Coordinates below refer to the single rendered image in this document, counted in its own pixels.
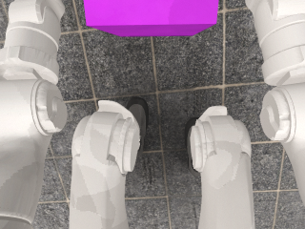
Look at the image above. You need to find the robot left foot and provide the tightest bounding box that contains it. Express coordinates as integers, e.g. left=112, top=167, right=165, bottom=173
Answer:
left=126, top=97, right=149, bottom=158

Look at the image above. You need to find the right robot shin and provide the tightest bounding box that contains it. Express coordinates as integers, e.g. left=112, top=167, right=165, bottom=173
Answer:
left=193, top=106, right=252, bottom=173

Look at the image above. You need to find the robot right upper arm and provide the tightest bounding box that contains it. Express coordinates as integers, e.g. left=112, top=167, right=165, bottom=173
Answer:
left=259, top=82, right=305, bottom=207

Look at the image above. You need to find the left robot forearm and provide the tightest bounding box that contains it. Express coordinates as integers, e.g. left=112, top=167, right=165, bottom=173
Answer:
left=0, top=0, right=65, bottom=85

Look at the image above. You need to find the right robot forearm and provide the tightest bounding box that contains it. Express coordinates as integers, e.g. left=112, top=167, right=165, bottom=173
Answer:
left=245, top=0, right=305, bottom=86

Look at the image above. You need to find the robot left upper arm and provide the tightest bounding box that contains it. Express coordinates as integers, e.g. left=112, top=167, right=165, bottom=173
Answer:
left=0, top=78, right=68, bottom=229

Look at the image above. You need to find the carton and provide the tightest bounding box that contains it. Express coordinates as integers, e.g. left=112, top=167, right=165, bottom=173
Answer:
left=83, top=0, right=219, bottom=37

